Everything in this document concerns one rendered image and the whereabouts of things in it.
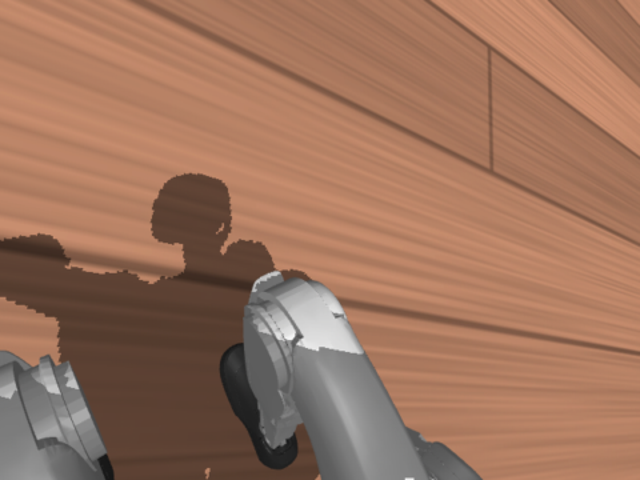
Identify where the right robot hand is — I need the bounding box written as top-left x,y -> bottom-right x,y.
405,426 -> 483,480

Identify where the right robot foot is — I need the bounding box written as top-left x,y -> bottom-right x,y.
220,343 -> 298,470

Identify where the left robot foot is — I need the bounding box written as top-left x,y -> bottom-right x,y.
98,453 -> 114,480

